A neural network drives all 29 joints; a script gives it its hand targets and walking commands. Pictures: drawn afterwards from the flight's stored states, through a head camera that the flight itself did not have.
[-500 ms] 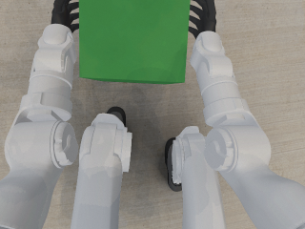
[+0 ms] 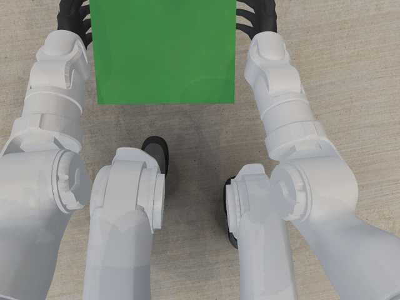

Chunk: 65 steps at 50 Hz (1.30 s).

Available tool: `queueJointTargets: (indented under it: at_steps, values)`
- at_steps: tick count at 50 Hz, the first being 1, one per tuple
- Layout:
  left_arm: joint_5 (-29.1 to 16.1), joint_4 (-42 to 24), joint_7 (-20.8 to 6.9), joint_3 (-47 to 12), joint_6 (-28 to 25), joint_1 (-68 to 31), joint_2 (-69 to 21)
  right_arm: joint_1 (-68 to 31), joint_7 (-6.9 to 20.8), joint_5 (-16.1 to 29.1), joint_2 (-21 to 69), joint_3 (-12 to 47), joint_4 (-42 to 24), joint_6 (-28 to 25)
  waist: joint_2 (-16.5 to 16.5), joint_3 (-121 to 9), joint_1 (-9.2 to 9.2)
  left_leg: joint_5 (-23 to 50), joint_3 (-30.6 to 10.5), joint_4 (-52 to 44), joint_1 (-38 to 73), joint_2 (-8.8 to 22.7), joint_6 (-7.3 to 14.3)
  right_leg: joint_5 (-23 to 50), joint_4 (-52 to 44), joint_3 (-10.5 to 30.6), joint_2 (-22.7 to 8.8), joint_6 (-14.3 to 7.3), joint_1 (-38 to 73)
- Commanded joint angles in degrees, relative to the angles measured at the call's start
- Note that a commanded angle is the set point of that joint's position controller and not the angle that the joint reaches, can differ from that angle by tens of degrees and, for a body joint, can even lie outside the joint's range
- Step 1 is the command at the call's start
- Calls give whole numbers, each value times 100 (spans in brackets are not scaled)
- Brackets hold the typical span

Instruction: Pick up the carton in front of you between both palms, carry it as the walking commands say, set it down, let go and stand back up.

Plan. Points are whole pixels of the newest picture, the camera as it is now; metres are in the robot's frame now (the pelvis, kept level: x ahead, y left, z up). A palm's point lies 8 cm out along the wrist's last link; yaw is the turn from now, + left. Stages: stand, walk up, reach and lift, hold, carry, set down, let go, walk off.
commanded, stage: set down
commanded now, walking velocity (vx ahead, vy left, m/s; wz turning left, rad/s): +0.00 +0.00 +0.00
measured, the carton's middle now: (172, 52) +0.49 +0.13 -0.25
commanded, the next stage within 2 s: let go in 1.92 s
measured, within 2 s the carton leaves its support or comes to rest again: rests again in 0.06 s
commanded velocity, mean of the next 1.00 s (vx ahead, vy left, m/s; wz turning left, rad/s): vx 0.00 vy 0.00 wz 0.00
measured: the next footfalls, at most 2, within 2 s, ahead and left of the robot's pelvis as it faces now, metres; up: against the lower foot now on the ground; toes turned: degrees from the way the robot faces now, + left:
none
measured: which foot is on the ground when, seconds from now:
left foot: down 0.00-1.00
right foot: down 0.00-1.00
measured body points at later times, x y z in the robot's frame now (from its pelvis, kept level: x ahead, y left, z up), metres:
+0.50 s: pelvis +0.00 +0.00 +0.00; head +0.35 +0.06 +0.27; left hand +0.49 +0.28 -0.19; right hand +0.55 -0.03 -0.18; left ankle +0.16 +0.14 -0.35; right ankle +0.09 -0.11 -0.35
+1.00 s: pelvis -0.01 +0.02 +0.00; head +0.36 +0.07 +0.24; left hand +0.49 +0.34 -0.18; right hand +0.54 -0.04 -0.18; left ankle +0.16 +0.14 -0.35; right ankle +0.09 -0.11 -0.35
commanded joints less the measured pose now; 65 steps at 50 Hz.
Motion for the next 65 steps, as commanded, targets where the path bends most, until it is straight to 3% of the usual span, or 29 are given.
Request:
queueJointTargets:
  at_steps: [1, 6, 10, 23, 27, 31, 34, 38, 41, 44, 48, 52, 57, 60, 65]
  values:
    - [-281, -614, -1308, -1181, -356, -3237, -3969, -2921, 1454, 154, 4500, 1750, 1, -49, -403, -5541, 564, 942, 568, -175, 4108, -475, 220, 887, -1516, -277, -74, -250, 897]
    - [-168, -391, -1215, -1031, -425, -3094, -3788, -2758, 1580, 96, 4340, 1544, 196, -86, -304, -5153, 572, 951, 479, -199, 4149, -484, 246, 827, -1414, -309, -78, -264, 463]
    - [-59, -157, -1145, -901, -446, -2854, -3600, -2659, 1619, 18, 4130, 1453, 329, -131, -407, -4834, 505, 895, 386, -203, 4111, -500, 285, 750, -1397, -332, -110, -262, 221]
    - [215, 489, -982, -341, -581, -2318, -2554, -2167, 1513, -187, 3172, 1109, 810, -207, -508, -4101, 493, 487, 383, -160, 3502, -423, 326, 609, -1455, -248, -200, -227, 383]
    - [238, 689, -786, 7, -756, -1956, -1644, -1919, 1249, -73, 2230, 1113, 749, -296, -423, -4170, 583, 581, 435, -92, 3502, -324, 280, 747, -1467, -196, -288, -132, 819]
    - [96, 1258, 41, 627, -1217, -790, 1222, -1110, 418, 218, -964, 914, 701, -527, -280, -4256, 583, 679, 384, -138, 3836, -106, 155, 839, -1465, -146, -524, 87, 1265]
    - [-295, 998, 232, 574, -1414, -1129, 1763, -1279, 335, 730, -1129, 1190, 579, -544, -97, -4435, 740, 963, 378, -144, 4021, -16, 121, 932, -1438, -95, -600, 81, 1275]
    - [-966, 34, 118, 19, -1593, -1592, 1701, -1471, 384, 1218, -1126, 1615, -309, -618, -151, -5268, 549, 1803, 319, 96, 4458, 36, 190, 1811, -1307, -88, -658, 64, 1759]
    - [-1236, -271, -89, -33, -1469, -1409, 1887, -1521, 326, 1436, -1174, 1795, -1138, -491, -184, -6116, 593, 2180, 419, 150, 4832, 45, 198, 2241, -1282, -136, -721, 110, 2448]
    - [-1313, -202, -211, 18, -1245, -1123, 1887, -1458, 219, 1314, -1208, 1637, -1433, -306, -91, -6393, 606, 1905, 472, -48, 5153, -16, 155, 1644, -1343, -367, -695, 118, 2581]
    - [-1192, -945, -107, 1, -937, -1036, 1905, -1189, 65, 918, -1468, 1204, -1963, -90, 370, -7482, 418, 1708, 461, -447, 6749, -155, 84, 867, -1544, -687, -646, 42, 2280]
    - [-1016, -1329, 59, -140, -574, -667, 1560, -652, 129, 683, -1326, 831, -1923, 159, 715, -7571, 173, 906, 394, -1102, 7705, -303, 66, 248, -1812, -944, -570, -39, 1835]
    - [-701, -1449, 62, -239, -395, -689, 903, -300, 388, 383, -1271, 260, -1217, 163, 1138, -6124, -204, -216, 228, -1776, 6846, -330, -66, -27, -2144, -945, -589, -138, 1115]
    - [-519, -1294, 64, -153, -436, -587, 749, -210, 449, 297, -1282, 61, -1009, 36, 1259, -5940, -272, 52, 294, -1899, 6697, -358, -125, 132, -2446, -851, -589, -158, 1025]
    - [-331, -1293, 24, 38, -502, -281, 741, 148, 436, 356, -1140, 166, -829, -90, 1189, -6290, -122, 924, 534, -2080, 6882, -420, -98, 491, -3014, -733, -548, -110, 1403]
